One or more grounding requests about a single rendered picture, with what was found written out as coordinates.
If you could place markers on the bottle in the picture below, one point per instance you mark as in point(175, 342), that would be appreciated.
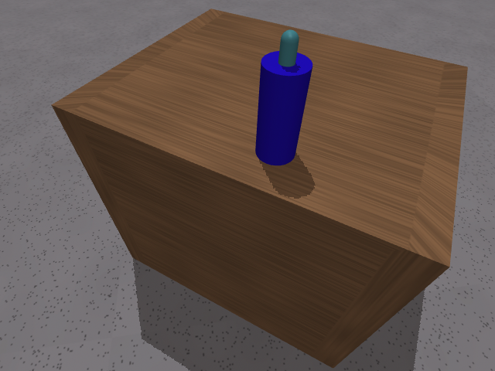
point(284, 84)

